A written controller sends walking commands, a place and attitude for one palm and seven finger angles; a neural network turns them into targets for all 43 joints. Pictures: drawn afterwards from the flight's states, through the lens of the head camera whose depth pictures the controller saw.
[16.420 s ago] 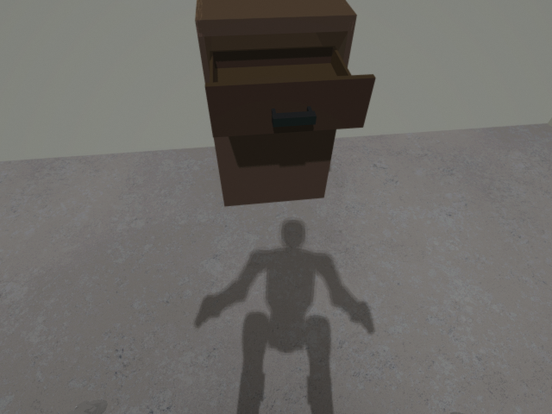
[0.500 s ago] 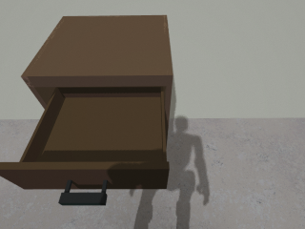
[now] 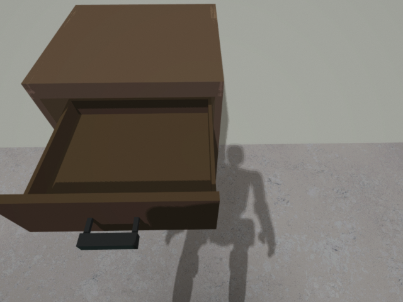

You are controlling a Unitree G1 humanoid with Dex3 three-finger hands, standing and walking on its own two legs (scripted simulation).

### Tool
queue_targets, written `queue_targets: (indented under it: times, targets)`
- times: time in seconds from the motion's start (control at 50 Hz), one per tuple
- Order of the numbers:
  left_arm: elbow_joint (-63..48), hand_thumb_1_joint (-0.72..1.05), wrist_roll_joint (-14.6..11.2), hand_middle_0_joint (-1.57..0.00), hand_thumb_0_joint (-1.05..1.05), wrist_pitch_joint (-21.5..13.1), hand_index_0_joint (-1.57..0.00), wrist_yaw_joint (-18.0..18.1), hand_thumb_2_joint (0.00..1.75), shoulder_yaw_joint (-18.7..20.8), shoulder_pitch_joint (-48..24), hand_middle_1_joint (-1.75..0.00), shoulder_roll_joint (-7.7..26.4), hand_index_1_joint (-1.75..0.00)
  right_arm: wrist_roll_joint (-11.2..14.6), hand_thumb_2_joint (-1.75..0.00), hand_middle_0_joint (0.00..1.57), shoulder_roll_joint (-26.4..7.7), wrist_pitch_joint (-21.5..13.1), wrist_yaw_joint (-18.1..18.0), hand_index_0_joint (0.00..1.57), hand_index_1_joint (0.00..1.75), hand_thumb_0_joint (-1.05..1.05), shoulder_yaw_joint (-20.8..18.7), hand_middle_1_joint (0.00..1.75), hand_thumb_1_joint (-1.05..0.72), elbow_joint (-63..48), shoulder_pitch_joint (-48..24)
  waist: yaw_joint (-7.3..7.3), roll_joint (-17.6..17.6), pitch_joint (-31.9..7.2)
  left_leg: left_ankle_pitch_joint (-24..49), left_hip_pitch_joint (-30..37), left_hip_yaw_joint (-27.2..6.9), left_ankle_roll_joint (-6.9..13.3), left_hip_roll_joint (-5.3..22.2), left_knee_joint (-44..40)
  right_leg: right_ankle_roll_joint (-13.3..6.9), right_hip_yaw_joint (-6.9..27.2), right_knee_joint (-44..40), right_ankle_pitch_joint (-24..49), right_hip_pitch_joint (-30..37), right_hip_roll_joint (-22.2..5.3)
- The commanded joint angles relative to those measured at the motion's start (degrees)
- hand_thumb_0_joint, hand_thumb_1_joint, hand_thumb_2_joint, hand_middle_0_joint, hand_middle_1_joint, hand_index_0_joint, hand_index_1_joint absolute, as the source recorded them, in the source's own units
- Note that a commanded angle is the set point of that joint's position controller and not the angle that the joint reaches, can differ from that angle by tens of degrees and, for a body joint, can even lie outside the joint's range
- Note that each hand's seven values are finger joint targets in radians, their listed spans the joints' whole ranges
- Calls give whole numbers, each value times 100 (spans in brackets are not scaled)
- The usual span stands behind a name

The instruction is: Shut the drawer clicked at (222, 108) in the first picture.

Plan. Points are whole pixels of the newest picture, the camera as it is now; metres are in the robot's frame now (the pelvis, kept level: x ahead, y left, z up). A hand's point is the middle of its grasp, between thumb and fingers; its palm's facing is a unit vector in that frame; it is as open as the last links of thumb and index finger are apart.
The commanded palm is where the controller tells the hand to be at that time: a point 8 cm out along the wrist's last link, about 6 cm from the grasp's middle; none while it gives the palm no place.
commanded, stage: come to a stop and stand still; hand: left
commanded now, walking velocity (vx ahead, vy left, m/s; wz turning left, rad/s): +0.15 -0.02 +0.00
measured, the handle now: (111, 231) +0.26 +0.21 -0.04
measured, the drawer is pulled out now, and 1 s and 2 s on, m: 0.30 0.30 0.28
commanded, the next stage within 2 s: look again from close up in 0.76 s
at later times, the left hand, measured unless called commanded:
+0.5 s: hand out of the picture +0.03 +0.17 -0.17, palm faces +0.01 -0.98 -0.19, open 7.3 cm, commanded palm none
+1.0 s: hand out of the picture +0.04 +0.20 -0.17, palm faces +0.01 -0.98 -0.20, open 7.3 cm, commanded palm none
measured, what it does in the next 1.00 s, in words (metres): stands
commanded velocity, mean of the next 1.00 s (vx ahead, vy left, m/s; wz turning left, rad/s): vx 0.01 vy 0.00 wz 0.00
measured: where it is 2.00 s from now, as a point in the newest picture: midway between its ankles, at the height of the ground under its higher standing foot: outside the picture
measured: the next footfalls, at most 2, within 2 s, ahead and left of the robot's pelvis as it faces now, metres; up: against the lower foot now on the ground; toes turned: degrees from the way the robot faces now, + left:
none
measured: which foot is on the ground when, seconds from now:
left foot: down 0.00-1.00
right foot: down 0.00-1.00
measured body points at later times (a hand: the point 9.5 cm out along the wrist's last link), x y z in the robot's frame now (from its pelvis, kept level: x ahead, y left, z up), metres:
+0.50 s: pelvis +0.04 +0.01 +0.01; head +0.07 +0.00 +0.46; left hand +0.03 +0.22 -0.15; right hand +0.02 -0.19 -0.16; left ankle +0.00 +0.13 -0.73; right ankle +0.03 -0.10 -0.73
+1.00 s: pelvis +0.02 +0.02 +0.00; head +0.03 +0.03 +0.45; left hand +0.04 +0.25 -0.16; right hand +0.05 -0.21 -0.15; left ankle +0.00 +0.13 -0.73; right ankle +0.03 -0.10 -0.73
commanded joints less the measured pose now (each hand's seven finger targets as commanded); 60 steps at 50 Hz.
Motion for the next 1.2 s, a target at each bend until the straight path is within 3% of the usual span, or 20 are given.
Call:
queue_targets:
  times: [0.0, 0.06, 0.1, 0.18, 0.22, 0.26, 0.32, 0.72, 0.74, 0.76, 0.78, 0.8, 0.84, 0.88, 0.94, 0.96, 1.02, 1.08, 1.14, 1.18]
  targets:
    - [-290, 90, 20, -20, 0, -75, -20, 2, 90, 146, 61, -30, 772, -30, -64, -90, 20, -444, -63, 40, 20, 30, 0, 17, 30, -90, 40, 938, -121, -140, -16, -1147, 319, -424, 306, 216, -920, 11, 800, -1654, -2368, -791, -466]
    - [-187, 90, -19, -20, 0, -124, -20, -46, 90, 63, 376, -30, 553, -30, -62, -90, 20, -495, -161, 15, 20, 30, 0, 67, 30, -90, 35, 834, 71, 457, 6, -1441, -172, -915, 406, 543, -1672, 52, 449, -1042, -1403, -127, -175]
    - [-71, 90, -33, -20, 0, -164, -20, -67, 90, 35, 566, -30, 402, -30, -36, -90, 20, -551, -208, -7, 20, 30, 0, 75, 30, -90, 77, 728, 173, 584, -75, -1477, -376, -994, 416, 653, -1842, 91, 282, -854, -769, 280, -158]
    - [125, 90, -76, -20, 0, -274, -20, -23, 90, -14, 766, -30, 379, -30, 31, -90, 20, -354, -333, -34, 20, 30, 0, 159, 30, -90, 232, 958, 143, 397, -156, 209, 68, -718, 356, 508, -1474, 24, 447, -1081, 256, 484, -430]
    - [211, 90, -80, -20, 0, -305, -20, -7, 90, -19, 790, -30, 370, -30, 50, -90, 20, -264, -339, -51, 20, 30, 0, 179, 30, -90, 346, 1078, 104, -3, -117, 820, 251, -566, 314, 421, -1211, -20, 529, -1107, 633, 451, -478]
    - [288, 90, -108, -20, 0, -335, -20, 2, 90, -25, 845, -30, 345, -30, 65, -90, 20, -251, -370, -78, 20, 30, 0, 186, 30, -90, 459, 1236, 48, 15, -445, 1765, 637, -477, 308, 446, -1093, -59, 471, -959, 1369, 666, -505]
    - [378, 90, -114, -20, 0, -368, -20, 40, 90, -18, 960, -30, 286, -30, 84, -90, 20, -239, -380, -107, 20, 30, 0, 164, 30, -90, 584, 1212, 55, -44, -614, 2324, 870, -412, 285, 467, -922, -59, 464, -888, 1911, 798, -561]
    - [477, 90, -87, -20, 0, -326, -20, 73, 90, -13, 988, -30, 264, -30, 85, -90, 20, -183, -311, -111, 20, 30, 0, 160, 30, -90, 638, 882, 54, -3, -244, 1598, 836, -377, 261, 461, -1088, -41, 567, -1171, 1410, 654, -558]
    - [793, 90, -52, -20, 0, -448, -20, 236, 90, 49, 1385, -30, 414, -30, 76, -90, 20, -426, -321, -81, 20, 30, 0, 112, 30, -90, 164, 204, 274, -90, -262, 1554, 237, -110, 8, 456, 207, 96, 879, -1066, 3817, 957, -899]
    - [674, 90, -110, -20, 0, -441, -20, 161, 90, 31, 1091, -30, 653, -30, 97, -90, 20, -266, -216, -68, 20, 30, 0, 131, 30, -90, 13, 323, -25, -13, -516, 866, 326, -131, -52, 246, -283, -164, 879, -813, 4095, 1166, -1055]
    - [510, 90, -132, -20, 0, -432, -20, 152, 90, 7, 1041, -30, 527, -30, 48, -90, 20, -180, -260, -64, 20, 30, 0, 120, 30, -90, 5, 700, -69, -161, -1170, 370, 508, -112, 75, 220, -365, -201, 795, -577, 3439, 1368, -960]
    - [459, 90, -126, -20, 0, -442, -20, 131, 90, -18, 932, -30, 446, -30, 37, -90, 20, -238, -276, -68, 20, 30, 0, 107, 30, -90, 17, 784, -85, -123, -1376, 725, 520, -164, 136, 218, -315, -188, 689, -444, 3469, 1489, -859]
    - [402, 90, -112, -20, 0, -420, -20, 93, 90, -20, 787, -30, 438, -30, 53, -90, 20, -271, -212, -68, 20, 30, 0, 100, 30, -90, 12, 712, -67, -400, -804, 561, 318, -216, 148, 210, -388, -149, 665, -673, 2622, 1101, -796]
    - [333, 90, -97, -20, 0, -333, -20, 49, 90, -41, 610, -30, 405, -30, 30, -90, 20, -322, -187, -52, 20, 30, 0, 119, 30, -90, -36, 616, -31, -82, -82, 570, 132, -339, 186, 275, -623, -98, 613, -824, 1219, 538, -614]
    - [271, 90, -81, -20, 0, -309, -20, 33, 90, -36, 599, -30, 396, -30, 29, -90, 20, -355, -193, -19, 20, 30, 0, 152, 30, -90, -93, 612, -5, 20, 204, 337, -98, -485, 225, 282, -835, -79, 636, -1001, 231, 377, -520]
    - [256, 90, -91, -20, 0, -280, -20, 19, 90, -32, 621, -30, 418, -30, 11, -90, 20, -379, -210, -23, 20, 30, 0, 143, 30, -90, -96, 656, 16, 325, 125, 256, -41, -528, 241, 354, -977, -70, 592, -965, 77, 398, -476]
    - [206, 90, -82, -20, 0, -282, -20, 6, 90, -31, 630, -30, 389, -30, 19, -90, 20, -448, -242, -12, 20, 30, 0, 155, 30, -90, -128, 662, 31, -14, 45, 178, -144, -611, 274, 330, -1046, -40, 531, -947, 133, 553, -470]
    - [151, 90, -83, -20, 0, -262, -20, -7, 90, -21, 685, -30, 359, -30, 16, -90, 20, -529, -296, -11, 20, 30, 0, 157, 30, -90, -106, 711, 83, 309, -107, 320, -114, -775, 314, 437, -1277, 4, 362, -784, 292, 713, -441]
    - [170, 90, -84, -20, 0, -278, -20, -6, 90, -35, 728, -30, 334, -30, 27, -90, 20, -514, -307, -9, 20, 30, 0, 172, 30, -90, -71, 720, 89, 42, -104, 447, -53, -731, 316, 384, -1233, 13, 373, -837, 438, 747, -494]
    - [185, 90, -83, -20, 0, -268, -20, -12, 90, -36, 753, -30, 317, -30, 30, -90, 20, -541, -320, -15, 20, 30, 0, 167, 30, -90, -27, 779, 98, 150, -103, 496, -17, -782, 330, 440, -1337, 30, 319, -807, 427, 728, -484]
